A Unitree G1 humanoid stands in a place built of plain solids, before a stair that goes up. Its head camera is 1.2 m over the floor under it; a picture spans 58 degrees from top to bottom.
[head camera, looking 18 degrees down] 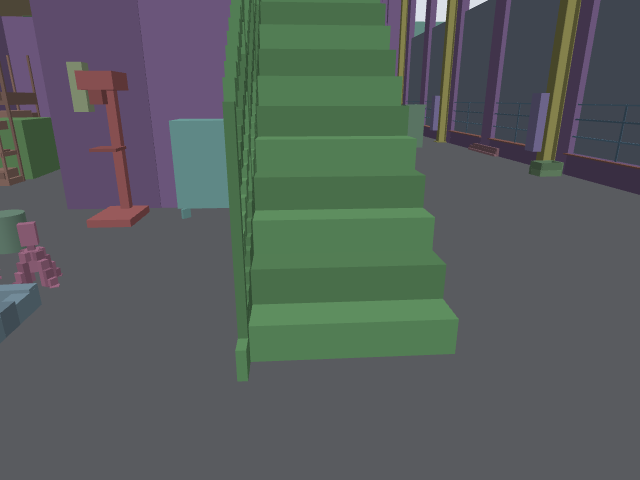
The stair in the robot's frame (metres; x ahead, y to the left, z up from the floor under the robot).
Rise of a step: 0.19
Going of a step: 0.23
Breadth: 1.05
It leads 4 degrees to the left of straight ahead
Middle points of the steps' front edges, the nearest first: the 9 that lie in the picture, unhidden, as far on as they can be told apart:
1.83 -0.15 0.19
2.05 -0.13 0.39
2.28 -0.11 0.58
2.51 -0.10 0.77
2.73 -0.08 0.97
2.96 -0.07 1.16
3.18 -0.05 1.35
3.41 -0.04 1.55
3.64 -0.02 1.74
